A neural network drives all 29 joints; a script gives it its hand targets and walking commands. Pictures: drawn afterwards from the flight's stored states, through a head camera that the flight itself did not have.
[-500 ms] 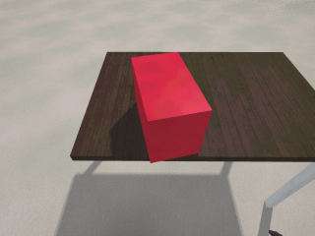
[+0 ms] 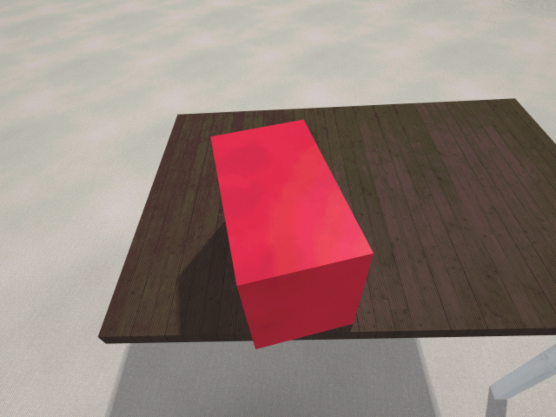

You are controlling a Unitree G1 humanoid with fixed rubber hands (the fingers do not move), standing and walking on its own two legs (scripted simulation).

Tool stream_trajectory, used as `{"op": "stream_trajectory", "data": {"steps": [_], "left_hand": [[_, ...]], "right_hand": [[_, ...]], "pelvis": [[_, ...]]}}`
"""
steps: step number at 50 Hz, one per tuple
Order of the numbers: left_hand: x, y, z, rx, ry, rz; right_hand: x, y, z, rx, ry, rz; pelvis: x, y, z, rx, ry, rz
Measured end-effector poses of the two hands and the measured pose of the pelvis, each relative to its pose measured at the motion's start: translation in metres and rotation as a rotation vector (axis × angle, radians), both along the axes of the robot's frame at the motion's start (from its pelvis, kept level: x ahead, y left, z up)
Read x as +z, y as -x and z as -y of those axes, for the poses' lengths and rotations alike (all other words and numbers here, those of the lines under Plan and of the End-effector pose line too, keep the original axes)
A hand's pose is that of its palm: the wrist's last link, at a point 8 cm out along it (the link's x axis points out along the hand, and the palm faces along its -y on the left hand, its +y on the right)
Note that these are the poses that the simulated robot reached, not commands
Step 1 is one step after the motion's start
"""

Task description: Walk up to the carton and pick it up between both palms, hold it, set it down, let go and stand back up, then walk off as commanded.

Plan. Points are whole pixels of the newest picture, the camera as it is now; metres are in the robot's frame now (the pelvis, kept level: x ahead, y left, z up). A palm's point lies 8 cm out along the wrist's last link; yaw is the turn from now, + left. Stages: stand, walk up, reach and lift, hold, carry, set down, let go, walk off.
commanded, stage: walk up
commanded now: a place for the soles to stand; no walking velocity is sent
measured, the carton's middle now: (280, 228) +0.44 +0.00 +0.00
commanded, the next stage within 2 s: reach and lift in 1.62 s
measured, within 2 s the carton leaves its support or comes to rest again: neither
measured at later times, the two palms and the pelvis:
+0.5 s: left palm out of the picture +0.12 +0.33 -0.09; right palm out of the picture +0.09 -0.30 -0.09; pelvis +0.02 +0.02 +0.00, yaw +0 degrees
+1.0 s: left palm out of the picture +0.11 +0.34 -0.09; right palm out of the picture +0.10 -0.29 -0.10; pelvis +0.01 +0.02 +0.00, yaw +0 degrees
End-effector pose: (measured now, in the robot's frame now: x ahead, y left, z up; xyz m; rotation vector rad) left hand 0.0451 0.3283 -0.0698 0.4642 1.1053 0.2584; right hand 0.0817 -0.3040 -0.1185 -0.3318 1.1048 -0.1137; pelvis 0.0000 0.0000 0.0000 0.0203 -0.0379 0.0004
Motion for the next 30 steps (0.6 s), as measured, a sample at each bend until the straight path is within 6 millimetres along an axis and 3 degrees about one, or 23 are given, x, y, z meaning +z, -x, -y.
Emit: {"op": "stream_trajectory", "data": {"steps": [5,15,30], "left_hand": [[0.006,-0.024,0.001,-0.014,-0.011,0.021],[-0.008,-0.074,-0.002,-0.052,0.065,0.119],[-0.018,-0.073,-0.004,-0.044,0.089,0.085]], "right_hand": [[-0.003,-0.001,0.001,-0.007,-0.004,-0.039],[0.015,0.001,-0.006,-0.022,0.061,-0.044],[0.024,-0.018,-0.008,-0.012,0.080,-0.009]], "pelvis": [[0.003,-0.008,0.001,0.001,-0.001,-0.017],[0.003,-0.011,-0.015,0.004,0.015,-0.019],[0.004,-0.015,-0.019,0.003,0.021,-0.025]]}}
